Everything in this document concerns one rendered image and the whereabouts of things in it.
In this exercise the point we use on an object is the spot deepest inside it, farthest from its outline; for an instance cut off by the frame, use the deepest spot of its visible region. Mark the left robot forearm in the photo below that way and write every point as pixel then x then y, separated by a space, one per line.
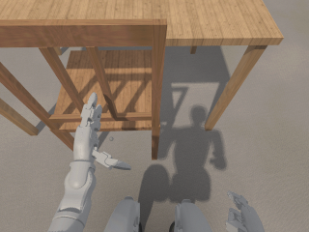
pixel 74 208

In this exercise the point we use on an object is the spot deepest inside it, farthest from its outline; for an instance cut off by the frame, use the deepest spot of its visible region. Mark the right robot thigh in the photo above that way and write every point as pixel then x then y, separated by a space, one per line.
pixel 189 218

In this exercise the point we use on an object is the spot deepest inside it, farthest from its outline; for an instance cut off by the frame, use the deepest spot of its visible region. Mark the robot left hand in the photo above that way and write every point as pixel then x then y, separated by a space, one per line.
pixel 86 137

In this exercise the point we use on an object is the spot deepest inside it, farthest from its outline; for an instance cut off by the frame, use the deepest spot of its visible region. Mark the robot right hand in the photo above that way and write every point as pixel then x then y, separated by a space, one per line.
pixel 247 220

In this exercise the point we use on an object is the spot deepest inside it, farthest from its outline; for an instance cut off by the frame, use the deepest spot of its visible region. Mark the left robot thigh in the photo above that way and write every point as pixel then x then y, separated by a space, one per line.
pixel 124 217

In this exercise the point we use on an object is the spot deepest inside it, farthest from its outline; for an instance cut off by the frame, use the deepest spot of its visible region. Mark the robot thigh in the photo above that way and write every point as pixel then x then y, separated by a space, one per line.
pixel 124 217
pixel 189 218

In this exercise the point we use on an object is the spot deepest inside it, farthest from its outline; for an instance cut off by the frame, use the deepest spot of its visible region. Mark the table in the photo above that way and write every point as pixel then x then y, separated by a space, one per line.
pixel 189 23

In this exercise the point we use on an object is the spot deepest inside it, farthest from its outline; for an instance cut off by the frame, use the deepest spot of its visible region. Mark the chair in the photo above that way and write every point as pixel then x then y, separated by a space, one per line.
pixel 128 83

